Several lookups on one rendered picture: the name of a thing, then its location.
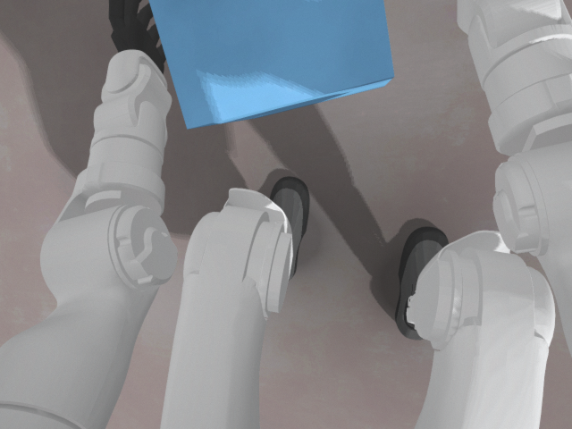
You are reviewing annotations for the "right robot forearm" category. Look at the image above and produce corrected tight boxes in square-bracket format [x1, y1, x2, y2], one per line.
[457, 0, 572, 156]

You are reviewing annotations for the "left robot hand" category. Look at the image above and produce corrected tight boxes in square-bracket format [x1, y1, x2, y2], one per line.
[109, 0, 166, 74]

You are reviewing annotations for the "carton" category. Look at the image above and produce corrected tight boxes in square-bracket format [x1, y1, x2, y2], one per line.
[148, 0, 394, 130]

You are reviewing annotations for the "left robot upper arm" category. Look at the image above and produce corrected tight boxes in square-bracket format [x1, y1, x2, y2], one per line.
[0, 203, 178, 429]

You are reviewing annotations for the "right robot foot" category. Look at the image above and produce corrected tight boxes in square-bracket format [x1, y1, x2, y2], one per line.
[395, 227, 449, 340]

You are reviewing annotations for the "left robot forearm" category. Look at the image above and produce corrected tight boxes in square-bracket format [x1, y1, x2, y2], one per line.
[40, 49, 172, 280]

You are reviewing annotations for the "left robot foot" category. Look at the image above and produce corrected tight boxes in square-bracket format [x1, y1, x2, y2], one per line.
[270, 176, 310, 281]

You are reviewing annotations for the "right robot upper arm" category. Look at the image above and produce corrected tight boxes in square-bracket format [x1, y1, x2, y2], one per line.
[492, 141, 572, 357]

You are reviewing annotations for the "robot foot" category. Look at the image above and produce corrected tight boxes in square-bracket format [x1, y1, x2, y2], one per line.
[270, 176, 310, 281]
[395, 227, 449, 340]

